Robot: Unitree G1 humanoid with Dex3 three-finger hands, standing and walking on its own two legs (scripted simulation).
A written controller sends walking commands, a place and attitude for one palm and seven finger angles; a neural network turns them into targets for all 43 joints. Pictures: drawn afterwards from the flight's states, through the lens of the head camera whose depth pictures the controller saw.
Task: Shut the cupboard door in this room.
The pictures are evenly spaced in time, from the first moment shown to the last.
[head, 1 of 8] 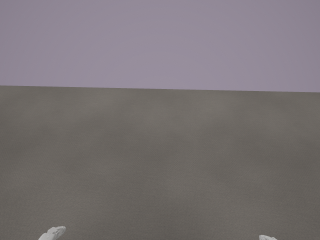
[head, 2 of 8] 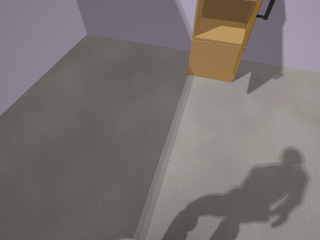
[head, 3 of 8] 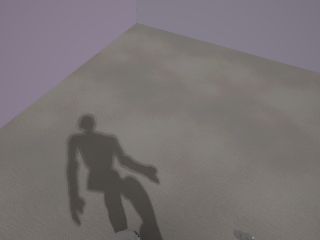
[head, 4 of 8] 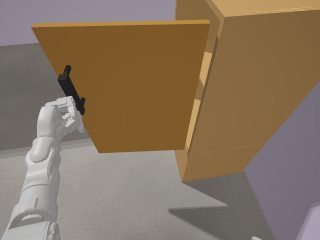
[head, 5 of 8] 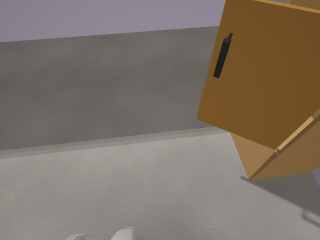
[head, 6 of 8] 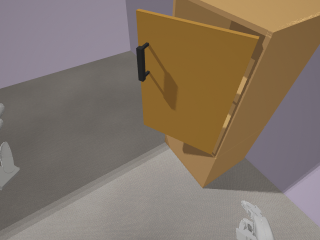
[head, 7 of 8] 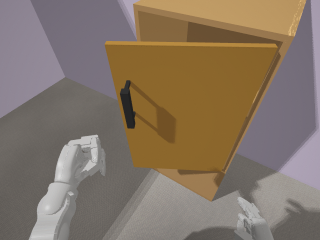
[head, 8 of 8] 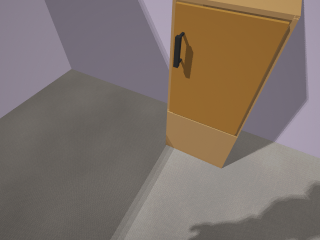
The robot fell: no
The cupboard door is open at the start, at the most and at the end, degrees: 83 83 0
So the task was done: yes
